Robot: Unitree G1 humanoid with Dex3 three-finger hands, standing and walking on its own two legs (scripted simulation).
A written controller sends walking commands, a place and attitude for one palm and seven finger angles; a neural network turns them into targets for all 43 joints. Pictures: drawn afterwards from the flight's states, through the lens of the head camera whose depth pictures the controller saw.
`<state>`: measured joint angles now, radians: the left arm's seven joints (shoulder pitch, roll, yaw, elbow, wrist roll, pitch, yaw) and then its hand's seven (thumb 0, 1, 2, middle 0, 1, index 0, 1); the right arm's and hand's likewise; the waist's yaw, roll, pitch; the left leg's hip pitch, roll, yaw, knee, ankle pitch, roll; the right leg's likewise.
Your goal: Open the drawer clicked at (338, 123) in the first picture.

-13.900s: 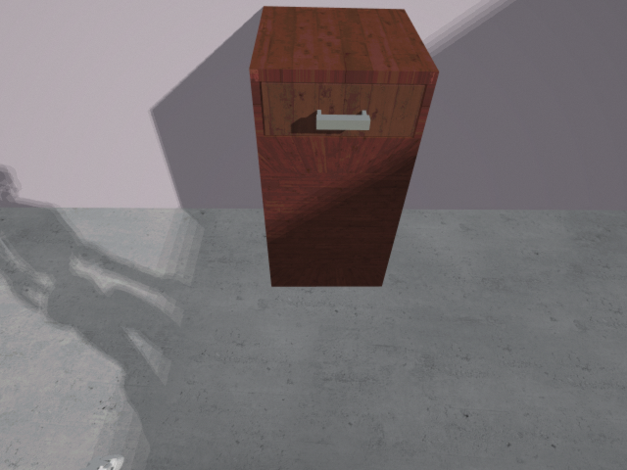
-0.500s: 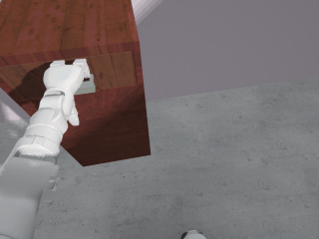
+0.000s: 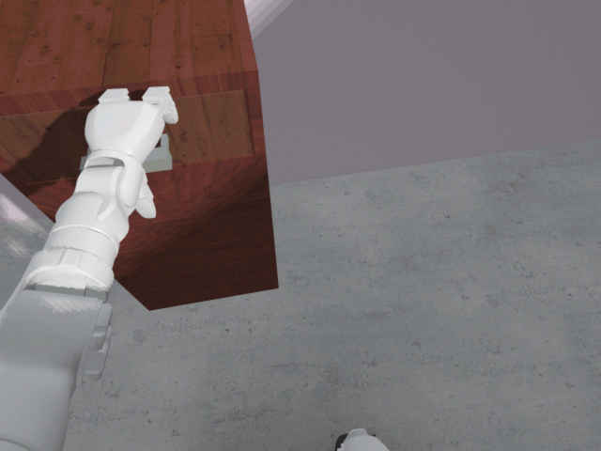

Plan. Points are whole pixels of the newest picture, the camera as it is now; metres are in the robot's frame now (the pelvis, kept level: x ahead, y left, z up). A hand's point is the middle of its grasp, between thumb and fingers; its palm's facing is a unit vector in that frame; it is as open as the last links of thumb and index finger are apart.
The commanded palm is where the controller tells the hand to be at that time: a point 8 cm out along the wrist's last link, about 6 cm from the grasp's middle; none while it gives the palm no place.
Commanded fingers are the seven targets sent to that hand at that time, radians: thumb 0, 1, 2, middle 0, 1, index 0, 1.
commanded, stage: move the hooked fingers above the handle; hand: left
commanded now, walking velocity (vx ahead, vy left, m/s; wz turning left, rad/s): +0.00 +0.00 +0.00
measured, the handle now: (128, 153) +0.57 +0.24 +0.02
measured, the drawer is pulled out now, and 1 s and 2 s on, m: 0.00 0.00 0.00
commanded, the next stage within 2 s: none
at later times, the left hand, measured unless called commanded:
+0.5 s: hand (126, 142) +0.52 +0.21 +0.08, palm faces +0.13 +0.01 -0.99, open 13.9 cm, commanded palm +0.48 +0.24 +0.12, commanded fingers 0.00 -0.50 0.30 -0.30 -1.20 -0.30 -1.20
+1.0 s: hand (99, 161) +0.51 +0.26 +0.06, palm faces -0.03 +0.07 -1.00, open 13.9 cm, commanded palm +0.49 +0.23 +0.12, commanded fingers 0.00 -0.50 0.30 -0.30 -1.20 -0.30 -1.20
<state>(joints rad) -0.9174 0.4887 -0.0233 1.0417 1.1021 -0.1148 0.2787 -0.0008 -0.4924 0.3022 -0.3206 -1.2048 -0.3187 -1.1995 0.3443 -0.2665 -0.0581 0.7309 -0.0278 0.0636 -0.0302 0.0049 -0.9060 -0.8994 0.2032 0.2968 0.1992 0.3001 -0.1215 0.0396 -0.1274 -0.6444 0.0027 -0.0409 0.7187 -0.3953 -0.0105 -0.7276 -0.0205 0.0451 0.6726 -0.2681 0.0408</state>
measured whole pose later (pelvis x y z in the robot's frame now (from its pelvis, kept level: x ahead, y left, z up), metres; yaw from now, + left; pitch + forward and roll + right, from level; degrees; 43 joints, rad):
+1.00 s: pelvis -0.01 +0.00 +0.00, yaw -1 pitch +20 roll +0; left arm -0.99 0.58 -0.02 1.20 1.10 0.08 0.31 0.00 -0.49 0.30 -0.31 -1.21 -0.31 -1.20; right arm 0.33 -0.29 -0.05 0.72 -0.01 0.08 -0.01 0.00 -0.91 -0.90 0.20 0.30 0.20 0.30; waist -0.13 0.06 -0.12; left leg -0.69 0.00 -0.02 0.75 -0.40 0.00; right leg -0.78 -0.02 0.06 0.69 -0.26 0.05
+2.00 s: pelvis +0.00 +0.00 +0.01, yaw +0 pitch +16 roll +0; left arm -0.87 0.51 -0.05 1.05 1.05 -0.03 0.12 0.00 -0.49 0.30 -0.32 -1.20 -0.32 -1.21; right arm 0.34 -0.26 -0.05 0.72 0.00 0.08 -0.06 0.01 -0.91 -0.90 0.20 0.30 0.20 0.30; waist -0.10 0.05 -0.11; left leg -0.58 0.01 -0.03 0.67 -0.38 -0.01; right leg -0.67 -0.02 0.05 0.63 -0.25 0.04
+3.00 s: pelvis +0.00 +0.00 +0.00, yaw +0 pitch +19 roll -1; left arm -0.96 0.55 -0.08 1.10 1.07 -0.11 0.16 0.00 -0.49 0.30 -0.32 -1.21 -0.31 -1.20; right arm 0.35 -0.27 -0.06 0.72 -0.01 0.05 -0.05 0.00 -0.91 -0.90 0.20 0.30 0.20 0.30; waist -0.11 0.03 -0.12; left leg -0.67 0.00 -0.05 0.74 -0.40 -0.01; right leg -0.74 -0.02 0.03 0.67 -0.27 0.04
